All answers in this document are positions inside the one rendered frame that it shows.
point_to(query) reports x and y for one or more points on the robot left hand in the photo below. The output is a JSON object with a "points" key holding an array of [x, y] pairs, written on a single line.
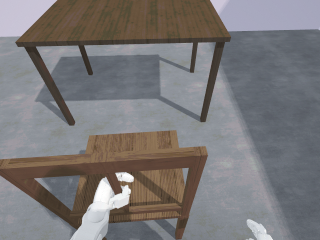
{"points": [[105, 193]]}

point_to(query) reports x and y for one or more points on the left robot forearm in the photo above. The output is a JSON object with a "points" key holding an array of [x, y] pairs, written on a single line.
{"points": [[94, 222]]}

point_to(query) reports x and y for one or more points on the chair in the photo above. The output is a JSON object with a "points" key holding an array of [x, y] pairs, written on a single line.
{"points": [[153, 158]]}

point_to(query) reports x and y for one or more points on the table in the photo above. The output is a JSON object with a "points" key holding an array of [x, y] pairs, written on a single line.
{"points": [[124, 22]]}

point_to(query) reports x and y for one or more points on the robot right hand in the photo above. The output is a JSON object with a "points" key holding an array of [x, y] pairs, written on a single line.
{"points": [[258, 230]]}

